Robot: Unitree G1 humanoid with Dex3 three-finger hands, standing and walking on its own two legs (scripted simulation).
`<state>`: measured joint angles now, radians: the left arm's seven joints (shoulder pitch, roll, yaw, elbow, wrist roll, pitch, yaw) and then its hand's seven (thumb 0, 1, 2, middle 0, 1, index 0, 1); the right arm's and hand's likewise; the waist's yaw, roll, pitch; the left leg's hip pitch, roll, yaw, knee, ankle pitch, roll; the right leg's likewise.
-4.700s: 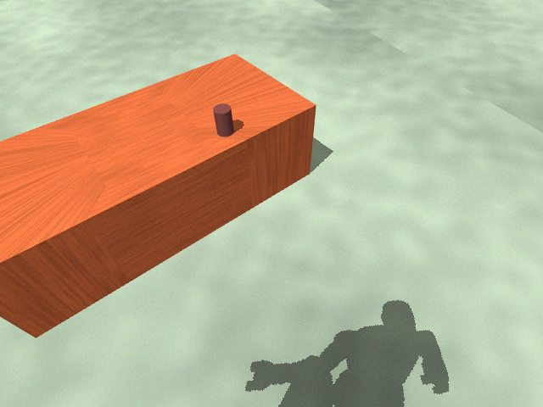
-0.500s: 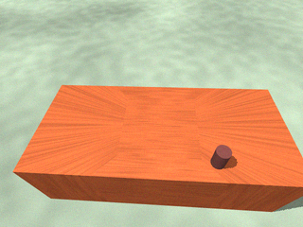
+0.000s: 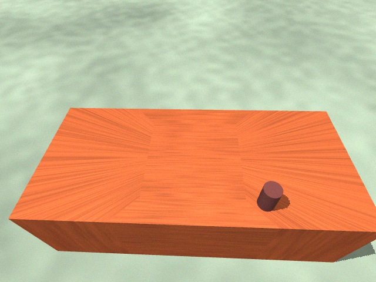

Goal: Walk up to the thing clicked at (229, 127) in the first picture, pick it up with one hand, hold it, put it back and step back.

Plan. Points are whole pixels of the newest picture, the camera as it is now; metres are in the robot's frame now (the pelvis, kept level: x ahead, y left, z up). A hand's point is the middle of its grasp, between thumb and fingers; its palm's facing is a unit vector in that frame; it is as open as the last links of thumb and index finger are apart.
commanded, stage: stand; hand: right
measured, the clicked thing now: (269, 196) +0.46 -0.27 -0.31
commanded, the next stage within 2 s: none
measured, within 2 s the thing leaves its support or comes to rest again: neither
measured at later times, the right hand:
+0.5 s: hand out of the picture +0.09 -0.27 -0.15, palm faces -0.01 +0.94 -0.34, open 7.4 cm
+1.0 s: hand out of the picture +0.09 -0.27 -0.16, palm faces -0.02 +0.94 -0.34, open 7.4 cm
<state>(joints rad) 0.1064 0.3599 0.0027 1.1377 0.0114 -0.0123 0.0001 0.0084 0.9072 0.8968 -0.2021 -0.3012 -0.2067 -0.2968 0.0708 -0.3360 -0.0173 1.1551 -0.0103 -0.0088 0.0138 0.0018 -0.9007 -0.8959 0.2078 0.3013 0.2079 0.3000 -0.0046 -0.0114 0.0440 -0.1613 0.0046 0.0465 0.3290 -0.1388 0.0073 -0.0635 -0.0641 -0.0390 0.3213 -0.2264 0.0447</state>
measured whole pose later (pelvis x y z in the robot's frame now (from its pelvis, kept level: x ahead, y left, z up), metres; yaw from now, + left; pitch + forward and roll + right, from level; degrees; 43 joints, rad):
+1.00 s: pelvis +0.01 -0.02 +0.00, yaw +0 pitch -2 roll +0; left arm 0.12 0.35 0.01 1.13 0.01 -0.01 0.00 0.01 0.91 0.90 -0.20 -0.30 -0.21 -0.30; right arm 0.09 -0.34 0.00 1.16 -0.01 -0.01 0.00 0.00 -0.90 -0.90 0.21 0.30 0.21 0.30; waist 0.00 -0.01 0.05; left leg -0.14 0.03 0.04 0.31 -0.15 -0.02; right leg -0.03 -0.03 -0.04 0.29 -0.23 0.02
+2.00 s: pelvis +0.02 -0.01 +0.00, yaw +0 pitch -2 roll +0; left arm 0.12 0.35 0.01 1.12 0.01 -0.01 0.00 0.01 0.91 0.90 -0.20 -0.30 -0.21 -0.30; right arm 0.09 -0.34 0.00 1.14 -0.01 -0.01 0.00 0.00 -0.90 -0.90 0.21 0.30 0.21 0.30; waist 0.00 -0.01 0.05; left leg -0.13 0.03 0.04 0.32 -0.16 -0.01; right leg -0.02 -0.04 -0.04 0.28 -0.23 0.03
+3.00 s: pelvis +0.01 -0.03 -0.04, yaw -2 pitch +10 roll +2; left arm 0.26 0.28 0.11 0.56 -0.01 -0.12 0.07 0.00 -0.50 0.04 -0.06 -0.06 -0.07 -0.05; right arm 0.26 -0.34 -0.11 0.37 -0.01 0.39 0.05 -0.01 0.54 -0.06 0.02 0.07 0.04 0.07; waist 0.00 -0.04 -0.09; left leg -0.56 0.06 0.07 0.76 -0.36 -0.03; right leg -0.51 -0.03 0.01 0.82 -0.48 0.01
